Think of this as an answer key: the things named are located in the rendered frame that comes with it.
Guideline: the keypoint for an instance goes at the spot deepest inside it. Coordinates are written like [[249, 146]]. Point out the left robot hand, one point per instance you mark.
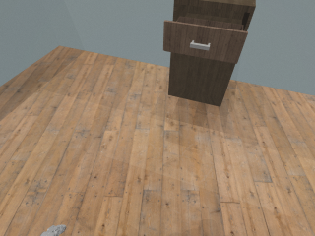
[[54, 230]]

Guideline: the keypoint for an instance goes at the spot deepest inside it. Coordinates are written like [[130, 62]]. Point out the cabinet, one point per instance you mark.
[[201, 79]]

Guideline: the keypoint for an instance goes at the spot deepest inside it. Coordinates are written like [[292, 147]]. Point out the handle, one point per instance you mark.
[[200, 46]]

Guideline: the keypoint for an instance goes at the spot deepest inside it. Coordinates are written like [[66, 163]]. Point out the drawer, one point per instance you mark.
[[226, 39]]

